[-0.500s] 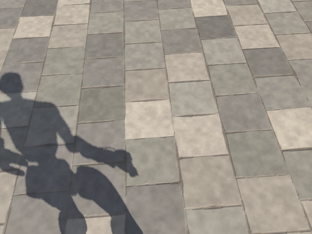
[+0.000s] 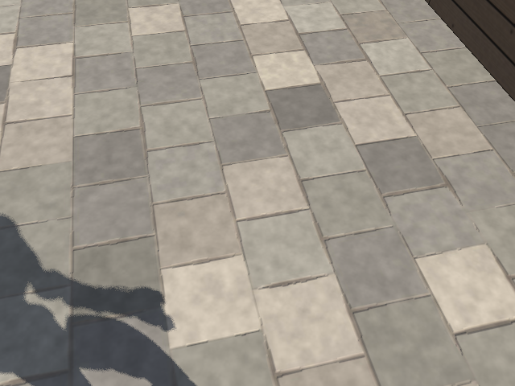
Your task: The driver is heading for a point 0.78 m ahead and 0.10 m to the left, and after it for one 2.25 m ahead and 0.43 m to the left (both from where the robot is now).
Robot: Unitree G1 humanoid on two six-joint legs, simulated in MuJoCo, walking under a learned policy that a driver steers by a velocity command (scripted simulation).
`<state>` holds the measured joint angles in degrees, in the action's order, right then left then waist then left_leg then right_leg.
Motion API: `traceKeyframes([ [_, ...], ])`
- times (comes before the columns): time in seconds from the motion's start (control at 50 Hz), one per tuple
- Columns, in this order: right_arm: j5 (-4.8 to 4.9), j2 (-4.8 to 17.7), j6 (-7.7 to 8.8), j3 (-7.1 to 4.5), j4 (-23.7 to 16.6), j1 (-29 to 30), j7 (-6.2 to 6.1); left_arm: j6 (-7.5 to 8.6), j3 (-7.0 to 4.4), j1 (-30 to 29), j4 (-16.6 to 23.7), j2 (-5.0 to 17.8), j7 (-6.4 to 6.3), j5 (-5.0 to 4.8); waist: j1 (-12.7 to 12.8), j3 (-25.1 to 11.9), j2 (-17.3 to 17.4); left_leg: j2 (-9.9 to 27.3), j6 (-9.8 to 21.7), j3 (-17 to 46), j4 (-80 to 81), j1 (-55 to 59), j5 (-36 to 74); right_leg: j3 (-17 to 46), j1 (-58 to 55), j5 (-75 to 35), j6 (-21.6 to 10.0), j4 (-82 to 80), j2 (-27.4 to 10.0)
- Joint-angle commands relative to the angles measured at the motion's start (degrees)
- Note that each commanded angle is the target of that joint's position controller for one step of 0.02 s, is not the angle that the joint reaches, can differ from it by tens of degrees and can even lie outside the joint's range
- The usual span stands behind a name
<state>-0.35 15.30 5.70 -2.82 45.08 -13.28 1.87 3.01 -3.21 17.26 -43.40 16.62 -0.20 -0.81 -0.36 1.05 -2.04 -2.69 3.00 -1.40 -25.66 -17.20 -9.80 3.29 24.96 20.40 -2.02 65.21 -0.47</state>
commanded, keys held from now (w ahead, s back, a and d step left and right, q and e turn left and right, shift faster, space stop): w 0.02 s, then no key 0.98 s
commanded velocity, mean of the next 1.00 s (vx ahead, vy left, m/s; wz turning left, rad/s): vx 0.13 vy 0.00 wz -0.03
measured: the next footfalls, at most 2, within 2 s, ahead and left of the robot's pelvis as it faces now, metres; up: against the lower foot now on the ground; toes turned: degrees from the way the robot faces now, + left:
right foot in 0.30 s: +0.31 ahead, -0.13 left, +0.00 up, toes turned +0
left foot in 0.58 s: +0.24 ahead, +0.12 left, +0.00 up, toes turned +1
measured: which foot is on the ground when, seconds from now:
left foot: down 0.00-0.32, up 0.34-0.56, down 0.58-1.00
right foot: up 0.00-0.28, down 0.30-1.00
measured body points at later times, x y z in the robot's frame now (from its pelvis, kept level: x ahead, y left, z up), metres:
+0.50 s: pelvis +0.18 -0.03 -0.01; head +0.21 -0.04 +0.44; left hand +0.35 +0.21 -0.11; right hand +0.27 -0.30 -0.14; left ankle +0.15 +0.12 -0.71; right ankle +0.27 -0.13 -0.74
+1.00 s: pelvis +0.24 +0.00 +0.00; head +0.25 +0.00 +0.45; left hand +0.34 +0.26 -0.14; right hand +0.30 -0.26 -0.15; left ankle +0.20 +0.12 -0.74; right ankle +0.27 -0.13 -0.74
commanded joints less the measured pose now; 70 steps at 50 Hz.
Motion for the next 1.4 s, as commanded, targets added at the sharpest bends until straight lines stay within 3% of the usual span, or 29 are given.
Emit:
traceKeyframes([
  [0.02,0.08,6.1,0.75,-1.14,-2.2,-1.0,-0.35,0.93,-1.38,-0.9,4.6,4.2,0.05,0.18,0.0,-2.0,8.0,14.9,9.6,18.6,15.2,10.9,2.8,1.5,11.9,-4.0,0.8,-3.3,-5.5],
  [0.08,0.11,8.3,0.51,-1.58,-1.0,-1.1,-0.98,0.66,-0.7,-4.4,5.8,2.4,-0.31,1.12,0.3,-0.8,6.1,14.5,10.2,11.2,14.5,9.0,28.5,-0.5,11.3,-7.9,3.2,-12.8,-5.1],
  [0.12,0.33,9.0,-0.25,-1.69,-0.2,-1.5,-1.45,0.88,-0.12,-6.4,5.9,1.0,-0.09,1.14,-0.3,-2.1,6.4,12.0,8.4,5.7,13.2,8.2,36.0,-2.1,7.0,-15.0,3.5,-21.2,-3.9],
  [0.18,0.72,9.2,-1.21,-1.53,1.7,-4.6,-1.94,1.07,-0.07,-10.9,6.4,1.1,0.54,0.82,-2.5,-3.1,6.9,11.2,7.1,3.9,12.0,9.5,34.3,-2.8,2.3,-24.8,3.3,-29.8,-1.5],
  [0.22,0.9,9.3,-1.86,-1.46,2.6,-5.1,-2.08,1.19,-0.31,-12.6,7.0,1.9,0.97,0.9,-2.6,-3.0,7.1,12.5,6.7,5.1,10.0,11.9,32.2,-2.0,1.5,-24.5,2.4,-33.1,-0.9],
  [0.26,1.13,9.7,-2.47,-1.58,3.1,-4.1,-2.25,1.5,-0.83,-12.1,7.0,3.3,1.35,1.29,-1.3,-3.3,7.3,13.5,5.8,6.7,6.2,13.6,30.8,-1.5,-0.6,-22.1,0.8,-36.1,-0.6],
  [0.3,1.08,8.8,-2.73,-1.25,3.3,-3.7,-2.37,1.79,-1.78,-6.2,4.7,5.6,1.03,2.15,1.7,-6.0,5.1,10.1,2.9,5.7,-2.2,12.5,29.8,-2.0,-11.2,-32.4,-1.7,-42.5,-0.2],
  [0.32,-0.45,6.6,-2.17,-0.41,2.7,-6.1,-2.27,1.81,-2.52,-2.7,4.6,9.7,0.52,2.95,1.3,-12.0,-0.8,6.7,0.2,3.9,-11.5,5.9,18.0,4.9,-24.1,-56.9,-5.3,-37.6,-8.3],
  [0.34,-0.69,2.0,-1.88,1.3,4.1,-13.5,-1.88,0.93,-1.75,-1.4,4.3,8.1,0.09,3.42,-0.2,-19.6,-9.8,2.4,-3.5,3.0,-25.1,-5.4,-10.9,16.4,-37.6,-68.2,-15.3,-35.2,-19.8],
  [0.36,0.18,4.6,-2.59,0.96,4.9,-12.3,-1.63,0.04,-0.64,0.0,3.5,3.4,0.32,2.22,1.7,-22.3,-10.1,2.4,-5.2,5.7,-31.7,-7.8,-30.3,21.1,-36.2,-60.9,-17.9,-37.7,-21.5],
  [0.38,0.93,7.5,-3.52,0.06,4.1,-9.0,-1.64,-0.42,-0.19,-2.5,3.2,2.9,0.7,1.33,1.7,-17.4,-6.5,4.1,-5.7,6.7,-34.2,-10.3,-30.9,19.7,-30.6,-47.0,-15.8,-40.5,-19.2],
  [0.4,1.15,7.3,-4.72,-0.16,3.7,-5.9,-2.17,-0.69,-0.03,-6.0,3.4,2.8,0.82,1.34,0.9,-12.5,-3.6,5.3,-6.2,6.0,-33.9,-11.5,-28.9,17.7,-24.7,-36.2,-13.5,-42.9,-17.2],
  [0.42,0.73,6.9,-5.95,-0.32,3.5,-4.5,-2.75,-0.88,-0.04,-9.9,3.7,3.4,0.87,1.46,-0.2,-8.4,-2.9,6.3,-6.7,5.7,-30.5,-10.2,-26.2,15.4,-17.6,-27.8,-11.8,-45.8,-15.6],
  [0.44,0.41,6.7,-6.97,-0.43,3.7,-4.5,-3.35,-1.07,-0.31,-12.8,3.8,4.2,0.7,1.88,-1.6,-6.8,-4.8,7.1,-7.2,5.4,-26.6,-6.5,-22.9,13.5,-11.8,-21.0,-10.3,-48.1,-13.9],
  [0.48,0.03,4.8,-7.65,-0.07,5.2,-6.6,-3.92,-1.58,-0.59,-15.3,3.4,4.5,0.4,2.55,-2.9,-6.1,-6.8,5.8,-7.4,3.1,-19.8,1.4,-16.5,8.7,-4.7,-16.1,-9.2,-49.9,-10.6],
  [0.54,-0.5,3.5,-7.31,0.09,6.9,-7.5,-3.61,-1.91,-0.3,-15.4,1.8,3.2,-0.09,1.73,-3.5,-7.2,-5.4,4.7,-5.6,0.9,-8.3,9.6,-2.3,5.4,-2.2,-4.9,-7.5,-49.3,-8.6],
  [0.58,-1.84,4.6,-7.2,0.06,5.9,-4.9,-3.45,-2.0,0.4,-12.7,-0.3,1.3,-0.12,1.59,-2.6,-4.4,-3.1,6.4,-3.4,3.1,-2.1,10.9,0.6,4.4,0.0,7.9,-2.7,-48.8,-5.9],
  [0.6,-1.6,7.1,-7.12,-0.24,4.8,-3.3,-3.75,-2.07,0.34,-11.6,-1.0,1.6,-0.08,1.96,-1.1,-1.4,-0.1,9.3,-2.0,5.9,1.5,6.9,-4.5,3.0,-0.7,9.9,-0.5,-46.9,-3.7],
  [0.62,-0.81,9.0,-6.92,-0.88,5.7,-1.3,-3.85,-2.22,0.16,-10.7,-1.0,1.3,-0.34,1.76,1.1,1.2,7.2,8.5,-0.7,6.0,3.0,-2.3,-16.8,-0.4,-6.1,4.3,1.1,-45.0,-0.8],
  [0.66,-1.0,5.2,-5.63,0.08,5.9,0.9,-3.79,-2.2,-0.08,-11.2,-1.9,2.0,-0.87,1.76,1.1,1.5,8.4,7.9,-2.0,6.0,5.9,-6.6,-17.9,-0.8,-12.7,-3.9,1.0,-40.9,-0.9],
  [0.74,-0.22,5.0,-3.99,0.21,7.7,-1.0,-3.55,-2.19,-0.21,-9.7,-4.8,1.8,-1.03,1.54,0.3,-1.1,5.3,7.0,-3.1,4.7,3.1,-0.7,-5.7,-0.9,-13.8,-14.0,-0.1,-39.4,-1.2],
  [0.98,0.15,4.3,-4.83,0.61,11.1,-1.8,-3.62,-3.28,-0.42,-9.3,-11.6,2.6,-1.66,0.77,-0.1,-2.2,2.1,5.6,-2.6,2.8,1.7,4.1,6.3,-1.2,-16.8,-23.9,0.4,-38.2,-1.5],
  [1.34,-0.04,2.9,-5.02,1.18,14.8,-3.4,-3.92,-4.04,-0.13,-10.4,-17.9,2.4,-2.22,0.74,0.4,0.3,2.5,4.7,-2.8,1.8,4.2,3.6,0.6,-1.5,-16.6,-18.6,1.0,-40.1,-1.3],
  [1.36,0.03,2.5,-5.1,1.24,15.5,-4.8,-4.0,-4.1,0.03,-9.4,-18.7,1.8,-2.22,0.74,0.3,-0.8,2.8,4.3,-2.5,1.5,4.8,4.0,-5.4,-2.4,-16.9,-12.5,1.0,-40.0,-0.5],
  [1.4,0.66,4.7,-5.38,0.48,15.3,-4.8,-4.37,-4.1,-0.28,-9.1,-19.1,2.3,-2.24,0.25,0.2,2.2,5.0,5.1,0.1,3.8,6.4,1.6,-23.9,-5.2,-12.3,6.3,0.6,-36.6,2.2],
])
Over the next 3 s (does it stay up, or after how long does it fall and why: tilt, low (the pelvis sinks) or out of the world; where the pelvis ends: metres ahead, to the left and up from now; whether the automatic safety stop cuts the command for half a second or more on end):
stays up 0.79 0.07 0.00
